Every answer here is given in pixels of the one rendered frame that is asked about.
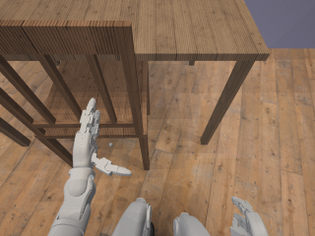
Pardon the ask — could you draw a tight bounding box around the left robot thigh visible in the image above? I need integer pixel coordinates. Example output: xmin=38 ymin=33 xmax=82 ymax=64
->
xmin=111 ymin=201 xmax=153 ymax=236

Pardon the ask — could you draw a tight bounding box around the chair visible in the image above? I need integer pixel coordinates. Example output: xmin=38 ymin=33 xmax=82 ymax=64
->
xmin=0 ymin=20 xmax=151 ymax=170

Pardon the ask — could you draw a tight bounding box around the left robot hand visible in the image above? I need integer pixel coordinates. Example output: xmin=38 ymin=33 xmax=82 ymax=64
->
xmin=72 ymin=97 xmax=132 ymax=177

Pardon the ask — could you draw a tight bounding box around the left robot forearm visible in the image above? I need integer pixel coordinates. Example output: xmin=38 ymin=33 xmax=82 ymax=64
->
xmin=47 ymin=166 xmax=96 ymax=236

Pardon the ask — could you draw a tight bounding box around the right robot hand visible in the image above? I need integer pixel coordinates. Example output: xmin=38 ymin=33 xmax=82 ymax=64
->
xmin=229 ymin=196 xmax=269 ymax=236

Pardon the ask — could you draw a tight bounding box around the right robot thigh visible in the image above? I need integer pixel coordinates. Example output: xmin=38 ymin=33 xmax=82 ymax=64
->
xmin=173 ymin=215 xmax=211 ymax=236

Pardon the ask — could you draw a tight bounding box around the table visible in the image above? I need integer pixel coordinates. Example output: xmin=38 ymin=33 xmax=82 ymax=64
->
xmin=0 ymin=0 xmax=271 ymax=147

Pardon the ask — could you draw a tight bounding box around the robot thigh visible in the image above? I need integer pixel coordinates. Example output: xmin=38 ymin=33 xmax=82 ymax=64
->
xmin=111 ymin=201 xmax=153 ymax=236
xmin=173 ymin=215 xmax=211 ymax=236

